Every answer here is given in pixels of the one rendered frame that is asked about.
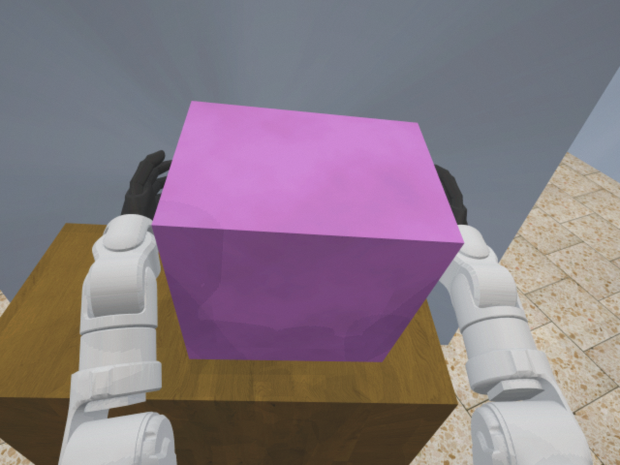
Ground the carton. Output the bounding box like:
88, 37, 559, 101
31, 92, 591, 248
151, 101, 464, 362

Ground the robot left forearm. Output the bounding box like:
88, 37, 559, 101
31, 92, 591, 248
58, 214, 162, 465

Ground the right robot hand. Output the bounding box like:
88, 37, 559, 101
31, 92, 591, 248
434, 165, 468, 226

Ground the robot right upper arm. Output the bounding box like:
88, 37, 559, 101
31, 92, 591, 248
471, 400, 591, 465

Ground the left robot hand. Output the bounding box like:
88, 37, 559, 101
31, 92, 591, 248
120, 150, 172, 221

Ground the pedestal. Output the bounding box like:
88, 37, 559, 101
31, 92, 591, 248
0, 223, 458, 465

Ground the robot right forearm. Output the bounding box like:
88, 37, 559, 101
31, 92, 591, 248
439, 225, 593, 465

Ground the robot left upper arm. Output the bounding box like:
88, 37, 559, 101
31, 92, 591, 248
61, 412, 177, 465

